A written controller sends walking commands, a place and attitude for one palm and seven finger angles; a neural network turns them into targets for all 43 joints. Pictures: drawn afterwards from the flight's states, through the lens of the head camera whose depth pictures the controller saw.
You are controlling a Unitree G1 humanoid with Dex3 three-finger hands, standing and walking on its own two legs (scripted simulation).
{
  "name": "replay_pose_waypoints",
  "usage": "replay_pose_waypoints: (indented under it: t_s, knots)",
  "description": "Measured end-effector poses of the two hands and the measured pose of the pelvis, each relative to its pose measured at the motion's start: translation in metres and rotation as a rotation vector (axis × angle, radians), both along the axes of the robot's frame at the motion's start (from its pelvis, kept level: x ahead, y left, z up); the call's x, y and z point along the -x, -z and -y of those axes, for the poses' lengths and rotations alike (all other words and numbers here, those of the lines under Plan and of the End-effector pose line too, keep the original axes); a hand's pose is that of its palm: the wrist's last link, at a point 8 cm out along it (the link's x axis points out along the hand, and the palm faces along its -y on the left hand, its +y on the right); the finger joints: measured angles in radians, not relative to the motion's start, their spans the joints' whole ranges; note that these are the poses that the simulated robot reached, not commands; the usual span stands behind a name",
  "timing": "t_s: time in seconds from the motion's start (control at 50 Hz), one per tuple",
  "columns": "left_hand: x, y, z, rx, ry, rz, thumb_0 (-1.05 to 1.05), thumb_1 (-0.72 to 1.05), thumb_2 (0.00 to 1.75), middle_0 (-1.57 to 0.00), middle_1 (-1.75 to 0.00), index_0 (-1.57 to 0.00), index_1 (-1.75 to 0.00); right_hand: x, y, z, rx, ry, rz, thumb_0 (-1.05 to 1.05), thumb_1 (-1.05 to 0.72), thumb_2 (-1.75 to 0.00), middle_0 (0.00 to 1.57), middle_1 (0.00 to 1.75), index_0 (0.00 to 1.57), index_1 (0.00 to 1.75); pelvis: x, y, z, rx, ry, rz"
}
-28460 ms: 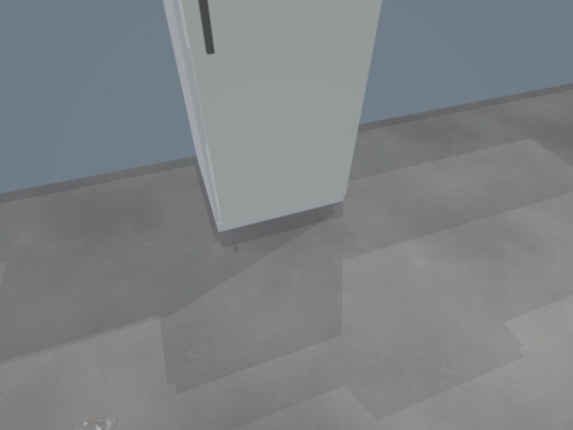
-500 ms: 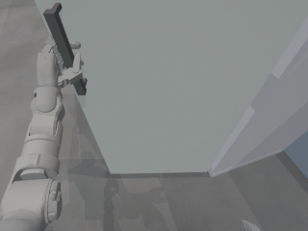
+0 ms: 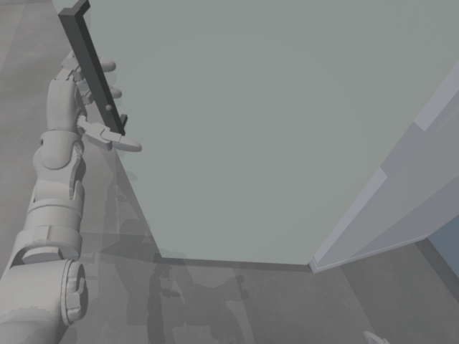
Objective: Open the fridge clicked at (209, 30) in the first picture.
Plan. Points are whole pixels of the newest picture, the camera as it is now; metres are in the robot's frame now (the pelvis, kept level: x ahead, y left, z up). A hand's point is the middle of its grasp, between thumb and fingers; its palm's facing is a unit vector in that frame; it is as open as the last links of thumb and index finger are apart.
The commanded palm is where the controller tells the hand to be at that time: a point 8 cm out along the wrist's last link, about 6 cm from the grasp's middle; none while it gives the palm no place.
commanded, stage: loosen the grip on the handle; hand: left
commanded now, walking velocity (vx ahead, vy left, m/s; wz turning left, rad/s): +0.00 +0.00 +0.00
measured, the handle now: (102, 79) +0.48 +0.22 +0.20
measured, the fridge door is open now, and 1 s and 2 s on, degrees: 71 69 69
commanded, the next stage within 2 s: slip the hand off the handle in 0.08 s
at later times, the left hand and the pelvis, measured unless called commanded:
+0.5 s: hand (59, 111) +0.43 +0.28 +0.18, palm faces +0.21 -0.96 -0.17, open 14.7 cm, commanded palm +0.40 +0.32 +0.19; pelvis +0.03 +0.01 +0.00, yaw +1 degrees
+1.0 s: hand (46, 128) +0.39 +0.29 +0.17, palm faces +0.16 -0.97 -0.15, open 14.7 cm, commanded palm +0.35 +0.33 +0.19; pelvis +0.02 +0.03 +0.00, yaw +0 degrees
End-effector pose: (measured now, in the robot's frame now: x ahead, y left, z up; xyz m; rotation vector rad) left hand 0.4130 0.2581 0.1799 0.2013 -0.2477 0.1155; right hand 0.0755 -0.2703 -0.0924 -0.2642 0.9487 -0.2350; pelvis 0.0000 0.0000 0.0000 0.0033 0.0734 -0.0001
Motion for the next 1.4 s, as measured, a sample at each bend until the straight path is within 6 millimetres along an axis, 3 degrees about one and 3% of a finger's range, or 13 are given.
replay_pose_waypoints:
  t_s: [0.2,0.34,0.54,0.78,0.94,1.08,1.28,1.4]
  knots:
    - [0.004,-0.004,-0.011,0.016,-0.052,0.014,-0.01,-0.55,0.21,-0.33,-1.20,-0.28,-1.18,-0.058,-0.002,-0.018,-0.048,-0.045,0.077,0.01,-0.91,-0.90,0.20,0.30,0.21,0.30,-0.024,-0.002,-0.004,0.001,-0.002,-0.013]
    - [0.007,0.003,-0.041,0.023,-0.087,-0.032,-0.01,-0.55,0.20,-0.27,-1.16,-0.26,-1.16,-0.079,-0.002,-0.031,-0.058,-0.070,0.088,0.01,-0.90,-0.90,0.20,0.30,0.21,0.30,-0.031,-0.001,-0.006,0.004,-0.009,-0.022]
    - [0.018,-0.002,-0.074,0.019,-0.065,-0.002,-0.01,-0.56,0.20,-0.25,-1.15,-0.26,-1.15,-0.073,0.000,-0.035,-0.028,-0.069,0.047,0.01,-0.90,-0.90,0.20,0.30,0.21,0.30,-0.033,0.002,-0.016,0.017,-0.019,-0.026]
    - [0.017,-0.001,-0.084,0.035,-0.046,-0.003,-0.01,-0.56,0.20,-0.25,-1.15,-0.26,-1.15,-0.044,0.004,-0.041,-0.018,-0.040,0.014,0.01,-0.90,-0.90,0.20,0.30,0.21,0.30,-0.025,0.004,-0.025,0.020,-0.012,-0.031]
    - [0.039,0.001,-0.084,0.019,-0.032,0.003,-0.01,-0.55,0.20,-0.25,-1.15,-0.26,-1.15,-0.031,0.006,-0.043,-0.035,-0.034,0.012,0.01,-0.90,-0.90,0.20,0.30,0.21,0.30,-0.020,0.005,-0.026,0.021,-0.006,-0.020]
    - [0.062,0.007,-0.082,0.047,-0.049,0.002,-0.01,-0.56,0.20,-0.25,-1.15,-0.26,-1.15,-0.044,0.001,-0.044,-0.034,-0.063,0.066,0.01,-0.90,-0.90,0.20,0.30,0.21,0.30,-0.014,0.004,-0.022,0.018,-0.012,0.003]
    - [0.104,-0.002,-0.078,0.010,-0.057,0.036,-0.01,-0.56,0.20,-0.25,-1.15,-0.26,-1.15,-0.083,-0.011,-0.046,-0.041,-0.131,0.196,0.01,-0.90,-0.90,0.20,0.30,0.21,0.30,-0.011,0.004,-0.014,0.017,-0.025,0.032]
    - [0.124,0.003,-0.078,0.032,-0.068,0.003,-0.01,-0.56,0.20,-0.25,-1.15,-0.26,-1.15,-0.103,-0.019,-0.049,-0.052,-0.165,0.263,0.01,-0.90,-0.90,0.20,0.30,0.21,0.30,-0.010,0.003,-0.009,0.011,-0.031,0.049]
